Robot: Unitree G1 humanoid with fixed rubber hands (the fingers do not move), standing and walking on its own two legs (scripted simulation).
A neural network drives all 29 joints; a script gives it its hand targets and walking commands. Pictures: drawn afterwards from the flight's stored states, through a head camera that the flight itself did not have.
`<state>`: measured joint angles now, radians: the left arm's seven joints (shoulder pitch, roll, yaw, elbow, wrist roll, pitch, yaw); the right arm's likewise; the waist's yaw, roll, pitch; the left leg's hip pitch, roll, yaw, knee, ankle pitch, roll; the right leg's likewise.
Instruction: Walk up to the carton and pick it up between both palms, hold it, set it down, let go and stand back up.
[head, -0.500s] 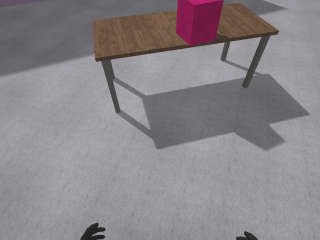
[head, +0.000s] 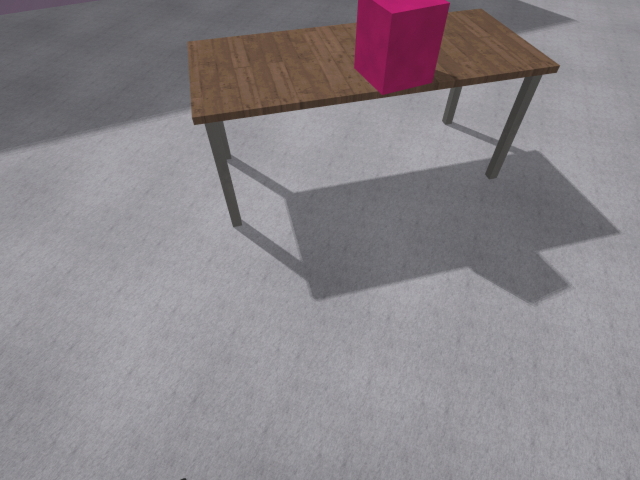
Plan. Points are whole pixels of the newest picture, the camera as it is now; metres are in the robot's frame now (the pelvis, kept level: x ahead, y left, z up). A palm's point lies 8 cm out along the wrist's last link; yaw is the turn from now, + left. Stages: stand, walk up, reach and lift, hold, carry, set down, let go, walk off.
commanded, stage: stand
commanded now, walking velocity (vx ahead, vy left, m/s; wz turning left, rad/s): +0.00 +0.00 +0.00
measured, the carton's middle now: (397, 38) +1.41 -0.21 -0.08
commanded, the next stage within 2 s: walk up in 1.10 s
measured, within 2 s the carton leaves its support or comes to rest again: neither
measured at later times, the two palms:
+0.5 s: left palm out of the picture -0.01 +0.22 -0.13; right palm out of the picture -0.01 -0.22 -0.13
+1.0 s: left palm out of the picture -0.05 +0.21 -0.14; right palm out of the picture -0.04 -0.20 -0.14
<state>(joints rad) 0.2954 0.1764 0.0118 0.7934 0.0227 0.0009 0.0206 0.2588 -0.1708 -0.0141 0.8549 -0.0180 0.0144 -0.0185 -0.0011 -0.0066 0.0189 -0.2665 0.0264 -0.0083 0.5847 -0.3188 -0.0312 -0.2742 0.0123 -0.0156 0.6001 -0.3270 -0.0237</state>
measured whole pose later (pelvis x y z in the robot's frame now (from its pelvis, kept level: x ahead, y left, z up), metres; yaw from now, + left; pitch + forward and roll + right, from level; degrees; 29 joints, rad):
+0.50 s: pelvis -0.01 +0.00 +0.01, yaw +0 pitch -2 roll +0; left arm 0.31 0.14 0.02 1.02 0.01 -0.01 0.03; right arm 0.28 -0.15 -0.02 1.06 -0.01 0.01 -0.03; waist 0.00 0.00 0.05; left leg -0.20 0.03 -0.01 0.47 -0.25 -0.03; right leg -0.20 0.01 -0.02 0.48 -0.25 -0.02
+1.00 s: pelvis -0.02 +0.00 +0.01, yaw +0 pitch -2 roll +0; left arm 0.31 0.11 0.01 1.12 0.01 0.00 0.04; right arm 0.29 -0.11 -0.01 1.16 -0.01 0.01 -0.04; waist 0.00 0.00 0.05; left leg -0.20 0.03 -0.01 0.45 -0.22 -0.03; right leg -0.20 0.01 -0.02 0.46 -0.23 -0.02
